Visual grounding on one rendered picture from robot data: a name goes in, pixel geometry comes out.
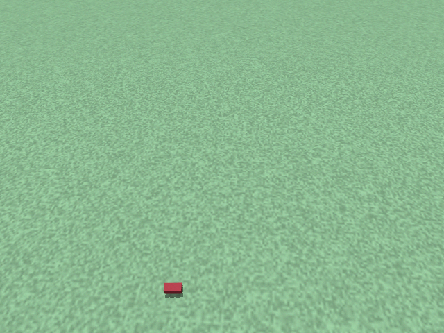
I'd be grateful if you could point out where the small box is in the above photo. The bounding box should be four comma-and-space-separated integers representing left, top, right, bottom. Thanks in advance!
164, 283, 182, 294

